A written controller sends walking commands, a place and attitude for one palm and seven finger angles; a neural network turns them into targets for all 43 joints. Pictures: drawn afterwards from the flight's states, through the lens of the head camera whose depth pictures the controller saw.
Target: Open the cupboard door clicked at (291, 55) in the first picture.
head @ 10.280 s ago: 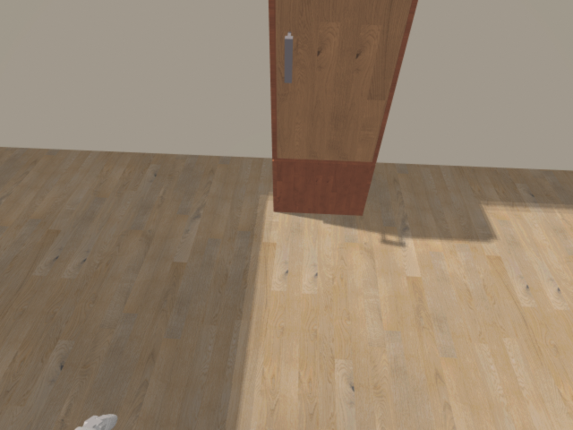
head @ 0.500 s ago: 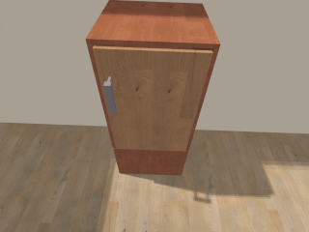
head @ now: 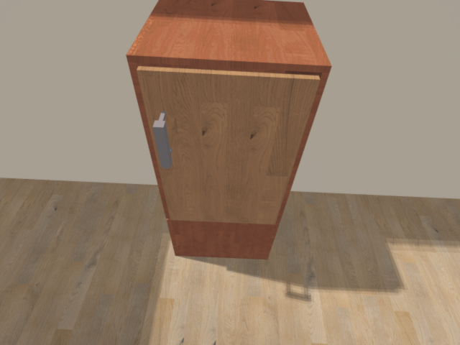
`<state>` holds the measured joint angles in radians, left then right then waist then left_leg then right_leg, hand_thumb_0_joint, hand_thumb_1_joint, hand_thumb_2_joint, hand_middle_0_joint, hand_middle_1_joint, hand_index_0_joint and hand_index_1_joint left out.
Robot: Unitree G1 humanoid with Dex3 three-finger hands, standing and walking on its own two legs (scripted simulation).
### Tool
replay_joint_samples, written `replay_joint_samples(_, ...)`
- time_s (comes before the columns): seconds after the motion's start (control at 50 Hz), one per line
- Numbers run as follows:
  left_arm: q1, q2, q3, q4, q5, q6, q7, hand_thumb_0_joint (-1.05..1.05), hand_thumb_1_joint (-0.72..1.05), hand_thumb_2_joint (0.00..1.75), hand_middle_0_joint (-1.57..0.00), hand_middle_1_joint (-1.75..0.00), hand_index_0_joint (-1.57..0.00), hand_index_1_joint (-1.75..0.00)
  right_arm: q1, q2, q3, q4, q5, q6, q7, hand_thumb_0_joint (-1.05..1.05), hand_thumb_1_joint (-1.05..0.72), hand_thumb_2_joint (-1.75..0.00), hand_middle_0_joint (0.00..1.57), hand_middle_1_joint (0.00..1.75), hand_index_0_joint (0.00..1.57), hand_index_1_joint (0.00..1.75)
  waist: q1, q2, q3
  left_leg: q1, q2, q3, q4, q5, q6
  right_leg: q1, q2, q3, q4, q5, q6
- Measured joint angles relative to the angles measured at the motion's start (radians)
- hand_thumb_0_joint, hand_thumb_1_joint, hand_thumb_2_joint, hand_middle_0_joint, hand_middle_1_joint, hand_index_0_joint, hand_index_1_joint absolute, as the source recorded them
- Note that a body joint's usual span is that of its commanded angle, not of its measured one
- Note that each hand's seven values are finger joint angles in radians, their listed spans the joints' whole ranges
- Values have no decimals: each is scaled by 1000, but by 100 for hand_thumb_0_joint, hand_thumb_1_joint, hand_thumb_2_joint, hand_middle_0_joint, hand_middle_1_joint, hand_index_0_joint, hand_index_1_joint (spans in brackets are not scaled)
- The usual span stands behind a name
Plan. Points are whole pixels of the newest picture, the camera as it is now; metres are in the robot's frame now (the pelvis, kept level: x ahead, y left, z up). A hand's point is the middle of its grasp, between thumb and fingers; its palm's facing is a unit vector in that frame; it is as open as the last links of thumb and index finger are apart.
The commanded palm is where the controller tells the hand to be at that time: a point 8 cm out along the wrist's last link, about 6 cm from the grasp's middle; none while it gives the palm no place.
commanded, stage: raise the hand with hooked fingers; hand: left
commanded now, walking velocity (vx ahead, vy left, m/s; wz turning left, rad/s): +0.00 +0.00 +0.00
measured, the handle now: (164, 140) +0.57 +0.20 +0.00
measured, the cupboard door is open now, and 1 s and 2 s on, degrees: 0 0 0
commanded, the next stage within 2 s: none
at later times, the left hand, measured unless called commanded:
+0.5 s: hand (116, 342) +0.14 +0.20 -0.05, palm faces +0.20 -0.98 -0.08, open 9.3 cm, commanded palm +0.14 +0.24 -0.04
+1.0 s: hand (106, 294) +0.20 +0.23 -0.03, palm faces +0.03 -1.00 -0.06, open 12.3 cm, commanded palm +0.19 +0.28 -0.01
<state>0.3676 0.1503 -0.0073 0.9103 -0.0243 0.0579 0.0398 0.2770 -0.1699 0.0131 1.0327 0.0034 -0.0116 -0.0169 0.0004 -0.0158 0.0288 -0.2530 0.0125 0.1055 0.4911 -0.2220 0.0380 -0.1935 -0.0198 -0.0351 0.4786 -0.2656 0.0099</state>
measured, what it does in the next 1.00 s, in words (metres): lowers itself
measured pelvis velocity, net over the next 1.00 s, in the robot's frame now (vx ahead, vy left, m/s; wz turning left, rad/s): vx -0.01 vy -0.02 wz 0.05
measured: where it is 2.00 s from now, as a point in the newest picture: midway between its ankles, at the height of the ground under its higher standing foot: outside the picture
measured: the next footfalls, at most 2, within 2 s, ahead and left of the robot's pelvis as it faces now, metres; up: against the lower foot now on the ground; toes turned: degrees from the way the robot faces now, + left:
none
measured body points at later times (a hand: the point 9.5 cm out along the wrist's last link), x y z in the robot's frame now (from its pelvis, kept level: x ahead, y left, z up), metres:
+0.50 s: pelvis -0.01 -0.04 -0.09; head +0.05 -0.01 +0.36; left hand +0.12 +0.25 -0.05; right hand +0.24 -0.26 -0.13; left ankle +0.03 +0.09 -0.74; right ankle -0.01 -0.13 -0.74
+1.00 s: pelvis -0.01 -0.02 -0.07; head +0.06 -0.01 +0.37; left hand +0.20 +0.28 -0.03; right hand +0.15 -0.28 -0.16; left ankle +0.03 +0.09 -0.74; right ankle -0.01 -0.13 -0.74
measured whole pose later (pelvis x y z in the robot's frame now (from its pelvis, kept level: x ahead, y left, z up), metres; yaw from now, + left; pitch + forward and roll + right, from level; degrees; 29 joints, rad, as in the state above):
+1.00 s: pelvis -0.01 -0.02 -0.07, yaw +3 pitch +14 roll -2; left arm 0.29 0.31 0.32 0.18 -0.36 -0.41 -0.44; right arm 0.28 -0.29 -0.02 0.60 0.04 -0.21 -0.06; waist -0.01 0.03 -0.12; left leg -0.88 0.05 0.02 1.08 -0.45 0.02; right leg -0.78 -0.01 -0.11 1.05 -0.52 -0.02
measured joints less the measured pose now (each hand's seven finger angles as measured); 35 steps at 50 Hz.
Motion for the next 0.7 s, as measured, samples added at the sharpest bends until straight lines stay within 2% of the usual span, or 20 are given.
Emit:
replay_joint_samples(0.02, 61, 12, 17, -193, -28, 44, 20, 2, 93, 90, -20, -31, -20, -30, 24, -3, 8, -48, 14, -41, -15, 1, -91, -90, 20, 30, 20, 30, 4, -6, 5, 1, -5, 0, 5, -4, 1, -6, -5, 0, 20, -10, -6)
replay_joint_samples(0.04, 109, 29, 25, -352, -51, 21, 44, 3, 94, 90, -21, -31, -20, -30, 46, -6, 12, -82, 26, -95, -30, 1, -91, -90, 20, 30, 20, 30, 7, -9, -3, -5, -12, -2, 10, -6, 0, -18, -12, -2, 43, -24, -12)
replay_joint_samples(0.1, 136, 55, 36, -660, -113, -53, 91, 4, 93, 89, -21, -32, -20, -32, 62, -33, 8, -168, 50, -193, -50, 1, -91, -90, 20, 30, 20, 30, -4, 13, -41, -45, -30, -24, 48, -18, 3, -53, -33, -25, 97, -60, -12)
replay_joint_samples(0.16, 52, 43, 52, -777, -131, -190, 61, 3, 88, 87, -20, -35, -20, -34, 15, -71, -2, -252, 38, -243, -48, 1, -91, -90, 20, 30, 20, 30, -29, 53, -76, -135, -33, -43, 131, -44, 4, -127, -39, -43, 168, -88, -4)
replay_joint_samples(0.2, -16, 29, 73, -776, -146, -316, -6, 3, 84, 85, -20, -37, -20, -36, -29, -78, -14, -304, 21, -259, -33, 1, -90, -90, 20, 30, 20, 30, -31, 52, -112, -235, -27, -40, 213, -72, 0, -232, -39, -37, 257, -120, -6)
replay_joint_samples(0.24, -55, 18, 92, -758, -169, -440, -111, 2, 80, 84, -20, -39, -20, -39, -68, -71, -29, -354, 10, -263, -10, 1, -90, -90, 20, 30, 20, 30, -23, 25, -139, -334, -13, -30, 303, -108, -6, -339, -32, -25, 355, -156, -11)
replay_joint_samples(0.28, -64, 14, 110, -726, -188, -535, -236, 1, 75, 82, -21, -42, -20, -42, -97, -66, -41, -407, 7, -255, 11, 1, -90, -90, 20, 30, 20, 30, -18, -7, -146, -414, 1, -30, 389, -144, -12, -421, -23, -22, 443, -193, -22)
replay_joint_samples(0.3, -56, 17, 119, -710, -190, -563, -289, 1, 72, 81, -21, -44, -20, -43, -108, -66, -46, -432, 8, -249, 18, 1, -90, -90, 20, 30, 20, 30, -16, -22, -149, -452, 7, -33, 431, -162, -19, -458, -19, -24, 484, -212, -28)
replay_joint_samples(0.32, -39, 21, 129, -700, -189, -573, -330, 1, 70, 80, -21, -45, -21, -44, -115, -68, -52, -457, 9, -243, 22, 1, -90, -90, 20, 30, 20, 30, -12, -35, -152, -487, 13, -37, 470, -180, -26, -492, -15, -27, 521, -230, -35)
replay_joint_samples(0.36, 12, 36, 152, -702, -195, -554, -376, 1, 65, 78, -22, -48, -22, -47, -127, -74, -64, -501, 8, -224, 23, 1, -90, -90, 20, 30, 20, 30, -1, -51, -150, -544, 23, -49, 541, -211, -32, -542, -8, -37, 585, -262, -45)
replay_joint_samples(0.4, 79, 50, 179, -734, -212, -529, -377, 1, 60, 76, -23, -51, -22, -50, -135, -79, -75, -527, 8, -208, 18, 1, -90, -90, 20, 30, 20, 30, 14, -52, -144, -583, 33, -68, 596, -237, -42, -569, 0, -54, 626, -286, -51)
replay_joint_samples(0.44, 142, 63, 210, -796, -233, -528, -354, 1, 55, 74, -23, -54, -23, -53, -137, -81, -81, -534, 6, -201, 7, 1, -90, -90, 20, 30, 20, 30, 31, -41, -141, -612, 40, -91, 636, -256, -49, -583, 9, -75, 650, -303, -62)
replay_joint_samples(0.52, 162, 91, 260, -916, -275, -616, -341, 2, 45, 71, -24, -60, -23, -59, -137, -82, -64, -499, 2, -209, -15, 1, -90, -90, 20, 30, 20, 30, 61, 3, -151, -673, 46, -138, 696, -274, -56, -613, 18, -119, 679, -320, -71)
replay_joint_samples(0.58, 66, 106, 267, -927, -310, -648, -406, 2, 38, 68, -24, -64, -23, -63, -145, -79, -29, -464, 10, -220, -28, 1, -90, -90, 20, 30, 20, 30, 64, 43, -152, -718, 47, -157, 728, -277, -57, -647, 20, -137, 700, -324, -73)
replay_joint_samples(0.62, -14, 125, 263, -889, -321, -602, -470, 1, 33, 66, -24, -67, -23, -66, -145, -67, -7, -448, 22, -218, -34, 1, -90, -90, 20, 30, 20, 30, 55, 58, -152, -736, 48, -155, 733, -273, -58, -668, 20, -134, 708, -321, -73)
replay_joint_samples(0.66, -79, 147, 259, -832, -327, -504, -527, 1, 29, 64, -24, -70, -24, -69, -132, -53, 8, -445, 34, -206, -39, 1, -90, -90, 20, 30, 20, 30, 38, 66, -145, -733, 49, -143, 719, -266, -57, -673, 20, -123, 702, -313, -72)
replay_joint_samples(0.7, -106, 163, 264, -793, -333, -395, -549, 1, 24, 62, -24, -73, -24, -72, -107, -41, 17, -451, 40, -190, -42, 1, -90, -90, 20, 30, 20, 30, 15, 68, -137, -709, 49, -127, 689, -256, -56, -660, 19, -107, 681, -302, -67)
